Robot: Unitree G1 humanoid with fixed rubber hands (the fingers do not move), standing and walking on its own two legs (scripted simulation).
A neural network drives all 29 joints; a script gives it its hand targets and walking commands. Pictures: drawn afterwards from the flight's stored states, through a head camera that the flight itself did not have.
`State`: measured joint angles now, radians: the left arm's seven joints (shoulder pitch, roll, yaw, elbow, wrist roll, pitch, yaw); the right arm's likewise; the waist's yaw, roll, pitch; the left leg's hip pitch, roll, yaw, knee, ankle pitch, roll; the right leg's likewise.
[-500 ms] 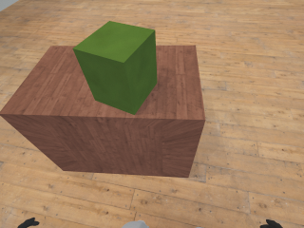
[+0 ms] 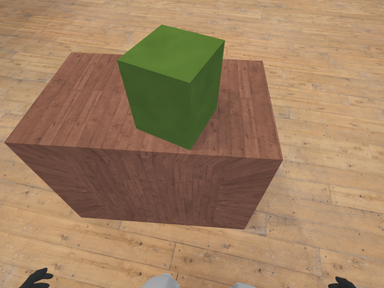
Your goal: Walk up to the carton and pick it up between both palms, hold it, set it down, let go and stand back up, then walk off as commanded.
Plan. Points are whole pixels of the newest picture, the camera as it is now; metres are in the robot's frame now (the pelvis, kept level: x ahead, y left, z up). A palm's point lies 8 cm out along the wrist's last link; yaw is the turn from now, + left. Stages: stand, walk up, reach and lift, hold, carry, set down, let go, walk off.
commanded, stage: walk up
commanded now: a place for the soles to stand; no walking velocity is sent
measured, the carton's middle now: (176, 88) +0.64 +0.08 +0.03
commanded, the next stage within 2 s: none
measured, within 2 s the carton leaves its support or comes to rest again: neither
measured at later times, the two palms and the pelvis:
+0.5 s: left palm out of the picture +0.13 +0.34 -0.06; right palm out of the picture +0.12 -0.31 -0.09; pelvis +0.01 +0.01 +0.00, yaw +0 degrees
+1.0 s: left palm out of the picture +0.07 +0.38 -0.05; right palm (334, 278) +0.17 -0.28 -0.09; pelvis +0.04 +0.03 +0.00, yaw +1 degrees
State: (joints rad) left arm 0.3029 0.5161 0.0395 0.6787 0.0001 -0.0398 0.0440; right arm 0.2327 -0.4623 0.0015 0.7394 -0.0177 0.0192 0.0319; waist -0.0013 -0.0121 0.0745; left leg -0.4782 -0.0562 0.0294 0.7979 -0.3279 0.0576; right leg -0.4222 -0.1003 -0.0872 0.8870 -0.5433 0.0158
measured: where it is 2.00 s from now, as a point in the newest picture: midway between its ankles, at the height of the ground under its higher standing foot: outside the picture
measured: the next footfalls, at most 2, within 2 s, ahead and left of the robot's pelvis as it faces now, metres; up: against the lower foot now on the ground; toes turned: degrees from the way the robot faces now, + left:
right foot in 0.02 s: +0.05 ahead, -0.13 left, +0.00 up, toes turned -7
left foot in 1.04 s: +0.16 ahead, +0.13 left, +0.00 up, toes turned +0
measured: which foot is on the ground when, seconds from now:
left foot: down 0.00-0.84, up 0.86-1.00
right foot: up 0.00-0.00, down 0.02-1.00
